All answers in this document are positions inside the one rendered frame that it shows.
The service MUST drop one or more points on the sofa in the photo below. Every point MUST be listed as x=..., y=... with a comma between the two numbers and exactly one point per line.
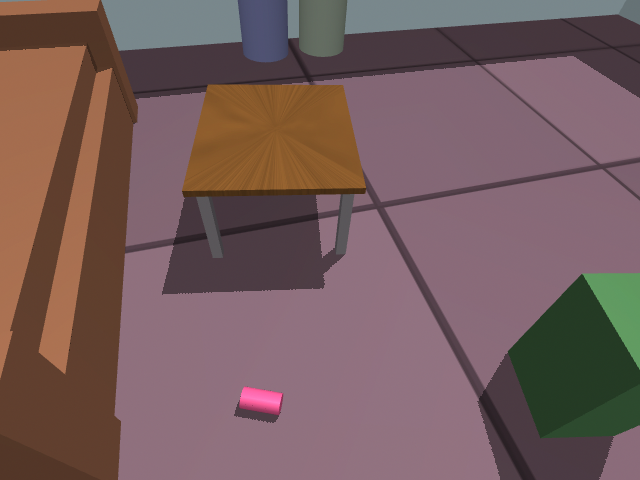
x=66, y=125

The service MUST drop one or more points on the coffee table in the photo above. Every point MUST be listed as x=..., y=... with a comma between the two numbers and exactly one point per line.
x=262, y=140

